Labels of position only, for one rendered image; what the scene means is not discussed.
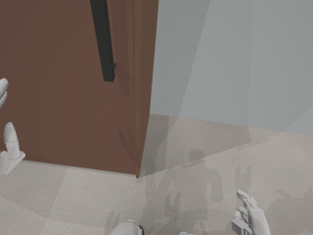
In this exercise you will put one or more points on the left robot thigh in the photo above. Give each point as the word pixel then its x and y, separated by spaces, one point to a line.
pixel 127 228

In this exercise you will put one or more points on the left robot shin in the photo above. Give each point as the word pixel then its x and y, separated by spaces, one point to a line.
pixel 132 221

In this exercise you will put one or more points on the handle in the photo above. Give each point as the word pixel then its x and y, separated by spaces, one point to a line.
pixel 100 14

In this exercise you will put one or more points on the left robot hand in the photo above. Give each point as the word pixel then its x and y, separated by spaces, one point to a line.
pixel 9 159

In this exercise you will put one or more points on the right robot hand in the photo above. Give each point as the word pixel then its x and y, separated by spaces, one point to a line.
pixel 255 222

